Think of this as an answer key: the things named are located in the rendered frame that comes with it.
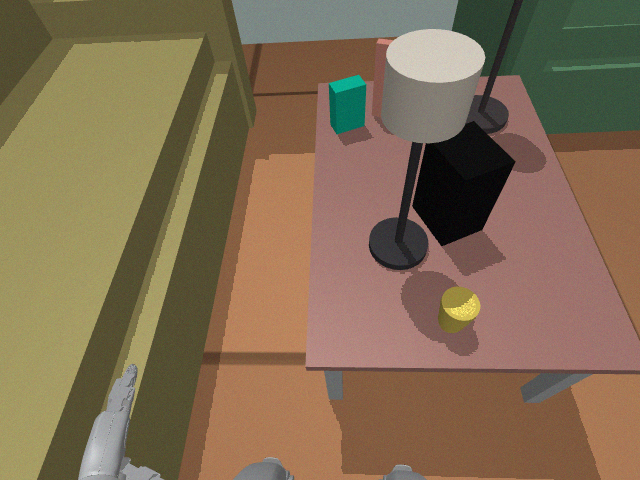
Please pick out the armchair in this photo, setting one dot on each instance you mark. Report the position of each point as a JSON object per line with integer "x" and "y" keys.
{"x": 579, "y": 60}

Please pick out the sofa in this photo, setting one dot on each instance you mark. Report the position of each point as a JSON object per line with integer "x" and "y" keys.
{"x": 123, "y": 126}

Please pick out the desk lamp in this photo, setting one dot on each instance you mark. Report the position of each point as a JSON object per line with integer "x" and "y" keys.
{"x": 489, "y": 113}
{"x": 430, "y": 79}

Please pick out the coffee table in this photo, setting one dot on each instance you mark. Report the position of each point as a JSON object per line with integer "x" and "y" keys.
{"x": 547, "y": 301}

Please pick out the left robot hand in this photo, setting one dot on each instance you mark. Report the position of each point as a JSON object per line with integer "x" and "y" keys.
{"x": 105, "y": 450}

